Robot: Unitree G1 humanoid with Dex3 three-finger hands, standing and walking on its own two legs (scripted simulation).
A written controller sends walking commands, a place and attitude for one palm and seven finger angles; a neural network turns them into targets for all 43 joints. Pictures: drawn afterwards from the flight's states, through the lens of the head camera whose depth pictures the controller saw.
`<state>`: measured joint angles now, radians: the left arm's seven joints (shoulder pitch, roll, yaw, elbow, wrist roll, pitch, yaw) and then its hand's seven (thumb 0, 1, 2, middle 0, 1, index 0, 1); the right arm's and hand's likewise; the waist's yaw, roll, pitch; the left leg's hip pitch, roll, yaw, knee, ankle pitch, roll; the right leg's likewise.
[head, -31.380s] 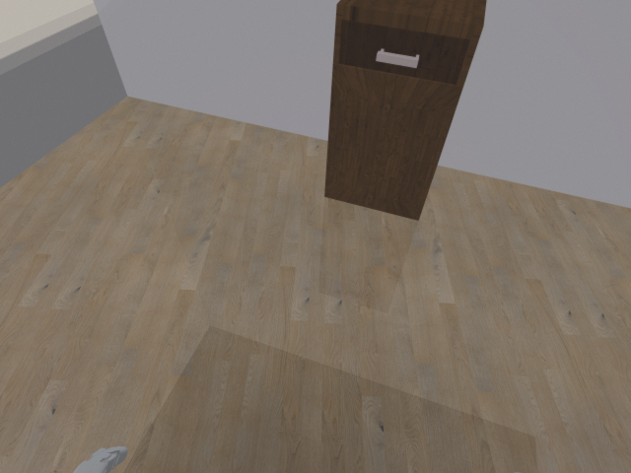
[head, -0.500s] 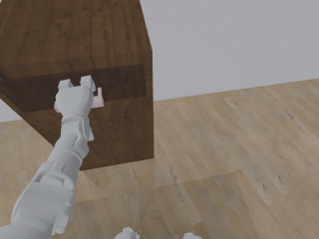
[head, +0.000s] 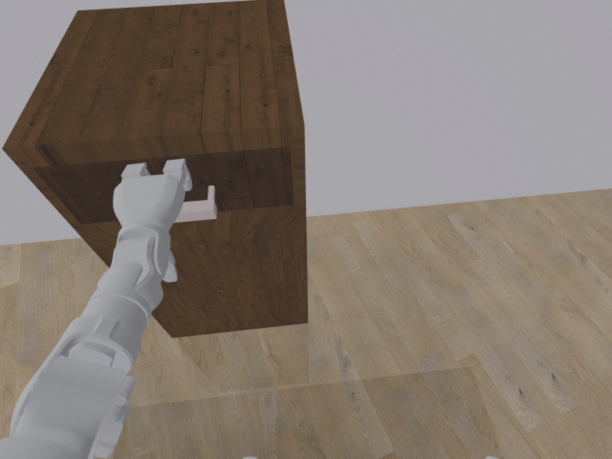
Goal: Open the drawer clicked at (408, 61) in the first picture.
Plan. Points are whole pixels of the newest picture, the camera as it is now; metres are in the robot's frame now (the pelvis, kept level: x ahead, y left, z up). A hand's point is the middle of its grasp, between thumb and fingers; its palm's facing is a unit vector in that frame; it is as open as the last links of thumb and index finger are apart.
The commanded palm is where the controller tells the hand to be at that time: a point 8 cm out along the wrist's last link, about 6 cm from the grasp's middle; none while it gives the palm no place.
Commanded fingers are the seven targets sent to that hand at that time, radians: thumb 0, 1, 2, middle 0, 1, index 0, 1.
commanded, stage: re-aim the fingers above the handle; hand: left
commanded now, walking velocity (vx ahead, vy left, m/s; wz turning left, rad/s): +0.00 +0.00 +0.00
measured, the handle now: (176, 203) +0.52 +0.23 -0.03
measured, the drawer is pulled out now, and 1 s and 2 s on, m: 0.01 0.01 0.01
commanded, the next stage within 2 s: none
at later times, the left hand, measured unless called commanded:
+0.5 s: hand (157, 220) +0.45 +0.23 +0.02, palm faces -0.02 -0.05 -1.00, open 13.8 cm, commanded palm +0.43 +0.22 +0.09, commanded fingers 0.00 -0.50 0.30 -0.30 -1.20 -0.30 -1.20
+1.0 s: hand (160, 224) +0.44 +0.22 +0.03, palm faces -0.03 -0.04 -1.00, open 13.8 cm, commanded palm +0.42 +0.22 +0.09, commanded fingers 0.00 -0.50 0.30 -0.30 -1.20 -0.30 -1.20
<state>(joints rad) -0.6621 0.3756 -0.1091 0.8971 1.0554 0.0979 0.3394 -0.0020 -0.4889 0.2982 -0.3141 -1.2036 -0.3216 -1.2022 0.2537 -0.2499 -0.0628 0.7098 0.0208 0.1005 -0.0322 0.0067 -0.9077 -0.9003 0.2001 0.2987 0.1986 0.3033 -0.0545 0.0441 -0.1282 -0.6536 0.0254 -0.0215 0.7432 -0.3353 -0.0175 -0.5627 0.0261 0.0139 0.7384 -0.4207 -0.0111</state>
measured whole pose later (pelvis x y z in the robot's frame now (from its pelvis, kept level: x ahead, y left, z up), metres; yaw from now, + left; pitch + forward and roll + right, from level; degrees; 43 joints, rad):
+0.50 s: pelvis +0.01 +0.01 +0.00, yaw -1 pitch +16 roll -1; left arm -0.62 0.42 -0.04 0.87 1.05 0.02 0.32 0.00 -0.49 0.30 -0.32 -1.20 -0.32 -1.20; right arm 0.34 -0.24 -0.08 0.74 0.01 0.09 -0.03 0.01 -0.91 -0.90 0.20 0.30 0.20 0.30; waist -0.07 0.05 -0.14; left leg -0.68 0.03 0.00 0.76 -0.35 0.00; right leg -0.59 0.03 0.04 0.74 -0.42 0.00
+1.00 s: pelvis +0.00 +0.01 +0.00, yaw -1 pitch +14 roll -1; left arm -0.64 0.38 -0.08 0.90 1.06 0.08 0.31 0.00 -0.49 0.30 -0.31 -1.20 -0.32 -1.20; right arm 0.30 -0.23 -0.06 0.71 0.01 0.09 -0.03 0.01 -0.91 -0.90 0.20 0.30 0.20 0.30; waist -0.06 0.05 -0.14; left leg -0.65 0.02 0.00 0.74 -0.33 0.00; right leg -0.56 0.02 0.04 0.73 -0.41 0.00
